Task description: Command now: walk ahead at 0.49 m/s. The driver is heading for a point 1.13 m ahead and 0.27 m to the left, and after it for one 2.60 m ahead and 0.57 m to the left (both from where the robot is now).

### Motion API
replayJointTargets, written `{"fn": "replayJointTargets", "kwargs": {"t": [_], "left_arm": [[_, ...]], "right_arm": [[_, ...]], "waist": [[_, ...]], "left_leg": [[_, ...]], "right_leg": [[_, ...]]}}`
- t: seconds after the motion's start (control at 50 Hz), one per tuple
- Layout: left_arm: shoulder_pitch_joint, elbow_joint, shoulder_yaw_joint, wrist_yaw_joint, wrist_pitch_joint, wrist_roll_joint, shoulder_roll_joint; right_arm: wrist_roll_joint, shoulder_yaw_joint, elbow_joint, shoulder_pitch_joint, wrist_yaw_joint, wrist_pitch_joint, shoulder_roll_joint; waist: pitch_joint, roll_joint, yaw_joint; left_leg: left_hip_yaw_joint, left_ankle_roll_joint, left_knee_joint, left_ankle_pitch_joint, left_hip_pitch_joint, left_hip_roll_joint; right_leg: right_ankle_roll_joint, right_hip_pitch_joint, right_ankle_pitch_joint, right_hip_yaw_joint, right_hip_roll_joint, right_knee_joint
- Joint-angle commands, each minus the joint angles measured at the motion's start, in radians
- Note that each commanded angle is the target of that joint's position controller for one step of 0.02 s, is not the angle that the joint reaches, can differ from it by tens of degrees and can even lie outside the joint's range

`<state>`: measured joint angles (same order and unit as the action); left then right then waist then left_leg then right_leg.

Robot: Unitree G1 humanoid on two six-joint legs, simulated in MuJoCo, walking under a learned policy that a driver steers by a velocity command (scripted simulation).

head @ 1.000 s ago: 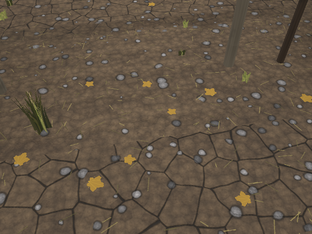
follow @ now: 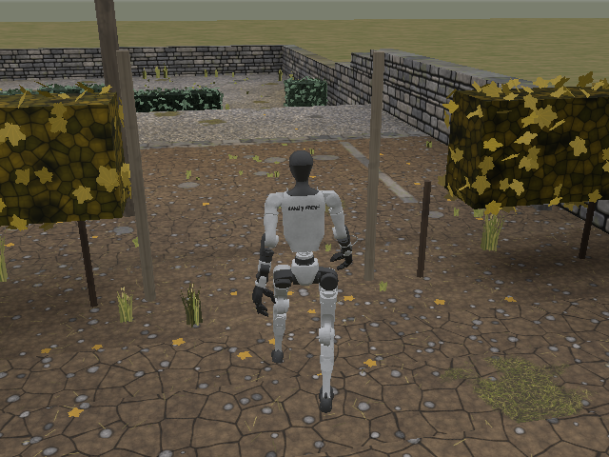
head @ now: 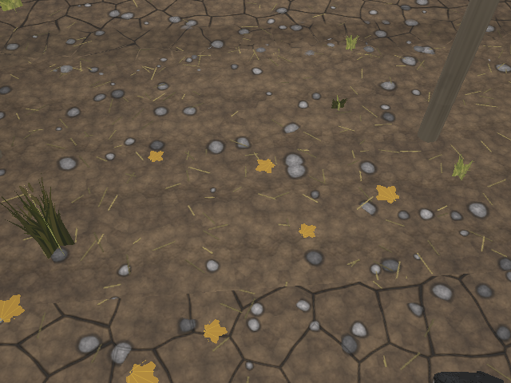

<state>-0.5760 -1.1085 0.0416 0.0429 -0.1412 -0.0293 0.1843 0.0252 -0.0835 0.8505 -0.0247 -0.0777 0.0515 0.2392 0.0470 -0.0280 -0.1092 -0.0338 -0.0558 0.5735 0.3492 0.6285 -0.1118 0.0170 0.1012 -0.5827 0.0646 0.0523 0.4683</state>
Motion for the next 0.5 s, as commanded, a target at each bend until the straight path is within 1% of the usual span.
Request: {"fn": "replayJointTargets", "kwargs": {"t": [0.02,0.04,0.06,0.08,0.1,0.12,0.14,0.16,0.18,0.2,0.22,0.24,0.26,0.28,0.3,0.32,0.34,0.36,0.38,0.4,0.42,0.44,0.48,0.5], "left_arm": [[0.054,0.064,0.002,0.005,-0.019,0.001,0.080],[0.023,0.056,0.003,0.010,-0.005,-0.010,0.091],[0.002,0.048,0.000,0.018,0.013,-0.021,0.085],[-0.024,0.041,-0.003,0.025,0.028,-0.033,0.088],[-0.040,0.033,0.000,0.025,0.040,-0.034,0.103],[-0.031,0.026,0.005,0.023,0.056,-0.016,0.117],[-0.045,0.011,0.019,0.017,0.060,0.011,0.118],[-0.247,-0.008,0.018,0.021,0.061,0.073,0.055],[-0.147,0.035,0.014,0.026,0.043,0.104,0.104],[-0.031,0.068,0.020,0.022,0.038,0.095,0.119],[0.062,0.108,0.005,0.012,0.058,0.061,0.092],[0.138,0.107,0.007,-0.002,0.075,0.008,0.090],[0.126,0.111,0.002,-0.021,0.095,-0.023,0.064],[0.167,0.110,0.003,-0.027,0.107,-0.039,0.048],[0.209,0.134,0.006,-0.034,0.117,-0.027,0.052],[0.298,0.186,-0.003,-0.044,0.118,-0.018,0.032],[0.277,0.182,-0.007,-0.056,0.111,-0.021,0.022],[0.260,0.168,-0.016,-0.059,0.099,-0.014,0.005],[0.232,0.155,-0.020,-0.061,0.092,-0.002,0.005],[0.227,0.147,-0.021,-0.064,0.090,0.004,0.017],[0.251,0.150,-0.020,-0.063,0.090,0.004,0.030],[0.293,0.160,-0.017,-0.061,0.090,0.001,0.044],[0.336,0.171,-0.013,-0.057,0.081,-0.005,0.052],[0.310,0.156,-0.012,-0.054,0.075,-0.012,0.051]], "right_arm": [[-0.001,0.020,-0.064,-0.105,-0.027,0.007,-0.009],[0.000,0.017,-0.070,-0.118,-0.017,0.007,0.015],[-0.002,0.016,-0.054,-0.090,-0.002,0.010,0.031],[0.000,0.012,-0.022,-0.012,0.015,0.015,0.049],[0.012,0.006,0.029,0.109,0.032,0.017,0.073],[0.040,-0.008,0.108,0.346,0.045,0.026,0.104],[0.052,-0.034,0.162,0.512,0.044,0.028,0.166],[0.043,-0.042,0.171,0.578,0.030,0.039,0.252],[0.001,-0.042,0.135,0.594,0.021,0.028,0.235],[0.008,-0.029,0.116,0.553,0.027,0.017,0.189],[0.021,-0.035,0.118,0.466,0.056,0.010,0.209],[0.020,-0.012,0.100,0.435,0.078,0.008,0.122],[0.017,-0.005,0.092,0.422,0.083,0.024,0.120],[0.008,0.007,0.110,0.388,0.079,0.041,0.081],[0.000,0.014,0.112,0.356,0.071,0.054,0.079],[-0.006,0.017,0.115,0.303,0.073,0.061,0.082],[-0.006,0.021,0.113,0.267,0.073,0.068,0.070],[-0.006,0.032,0.119,0.263,0.071,0.073,0.038],[-0.011,0.030,0.120,0.275,0.065,0.073,0.041],[-0.020,0.028,0.124,0.291,0.063,0.073,0.049],[-0.030,0.028,0.127,0.311,0.063,0.070,0.056],[-0.035,0.028,0.139,0.337,0.064,0.061,0.051],[-0.027,0.030,0.162,0.390,0.070,0.041,0.052],[-0.020,0.029,0.174,0.408,0.073,0.031,0.053]], "waist": [[0.117,0.019,-0.012],[0.126,0.036,-0.026],[0.127,0.048,-0.032],[0.098,0.037,-0.017],[0.021,0.032,0.014],[-0.074,-0.003,0.126],[-0.176,-0.102,0.218],[-0.361,-0.311,0.109],[-0.522,-0.201,0.199],[-0.494,-0.048,0.210],[-0.439,-0.102,0.168],[-0.320,0.002,0.168],[-0.247,-0.042,0.142],[-0.152,0.008,0.113],[-0.061,-0.016,0.075],[0.031,-0.032,0.040],[0.019,-0.074,0.020],[-0.009,-0.106,0.016],[-0.056,-0.143,0.019],[-0.075,-0.127,0.026],[-0.087,-0.094,0.035],[-0.069,-0.075,0.053],[-0.032,-0.048,0.075],[-0.021,-0.030,0.066]], "left_leg": [[0.066,-0.015,-0.109,0.207,-0.204,0.027],[0.066,-0.014,-0.145,0.185,-0.169,0.018],[0.063,-0.005,-0.212,0.184,-0.150,0.004],[0.057,-0.004,-0.278,0.190,-0.182,-0.006],[0.094,-0.003,-0.296,0.175,-0.305,0.017],[0.137,-0.006,-0.359,0.227,-0.562,0.034],[0.105,-0.005,-0.313,0.294,-0.848,-0.028],[-0.022,-0.058,0.212,1.048,-1.310,-0.244],[-0.193,-0.144,0.238,0.955,-1.406,-0.352],[-0.242,-0.172,0.070,0.548,-1.283,-0.371],[-0.364,-0.259,-0.091,-0.073,-1.097,-0.397],[-0.345,-0.255,-0.186,-0.246,-0.849,-0.342],[-0.352,-0.285,-0.220,-0.329,-0.645,-0.367],[-0.316,-0.255,-0.225,-0.219,-0.468,-0.344],[-0.228,-0.214,-0.261,-0.182,-0.341,-0.285],[-0.105,-0.163,-0.354,-0.178,-0.178,-0.175],[-0.012,-0.149,-0.354,-0.075,-0.142,-0.108],[0.064,-0.130,-0.330,0.046,-0.136,-0.057],[0.087,-0.131,-0.305,0.118,-0.191,-0.049],[0.080,-0.132,-0.296,0.125,-0.244,-0.065],[0.065,-0.126,-0.292,0.116,-0.313,-0.086],[0.058,-0.118,-0.278,0.106,-0.355,-0.100],[0.043,-0.099,-0.221,0.031,-0.411,-0.105],[0.045,-0.082,-0.164,-0.036,-0.421,-0.090]], "right_leg": [[0.136,-0.316,0.312,-0.113,-0.179,-0.030],[0.127,-0.249,0.317,-0.110,-0.176,0.036],[0.118,-0.166,0.349,-0.104,-0.170,0.128],[0.119,-0.091,0.416,-0.105,-0.162,0.257],[0.126,-0.064,0.539,-0.111,-0.151,0.442],[0.119,-0.141,0.608,-0.074,-0.121,0.748],[0.092,-0.343,0.227,-0.025,-0.035,1.124],[0.034,-0.766,-0.400,-0.088,0.020,1.564],[0.056,-0.961,-0.260,-0.189,-0.015,1.617],[0.046,-1.042,-0.135,-0.154,-0.069,1.523],[0.038,-1.094,-0.031,-0.072,-0.089,1.483],[0.038,-1.034,0.033,-0.053,-0.117,1.444],[0.044,-0.944,0.074,-0.082,-0.138,1.366],[0.050,-0.892,0.133,-0.120,-0.159,1.278],[0.051,-0.862,0.212,-0.130,-0.168,1.090],[0.028,-0.766,0.321,-0.088,-0.174,0.788],[0.025,-0.645,0.450,-0.060,-0.155,0.596],[0.030,-0.519,0.552,-0.034,-0.131,0.431],[0.032,-0.449,0.610,-0.022,-0.102,0.353],[0.035,-0.415,0.649,-0.027,-0.092,0.305],[0.042,-0.417,0.656,-0.029,-0.090,0.265],[0.054,-0.425,0.644,-0.023,-0.090,0.235],[0.072,-0.414,0.608,-0.017,-0.082,0.155],[0.077,-0.369,0.608,-0.012,-0.073,0.084]]}}
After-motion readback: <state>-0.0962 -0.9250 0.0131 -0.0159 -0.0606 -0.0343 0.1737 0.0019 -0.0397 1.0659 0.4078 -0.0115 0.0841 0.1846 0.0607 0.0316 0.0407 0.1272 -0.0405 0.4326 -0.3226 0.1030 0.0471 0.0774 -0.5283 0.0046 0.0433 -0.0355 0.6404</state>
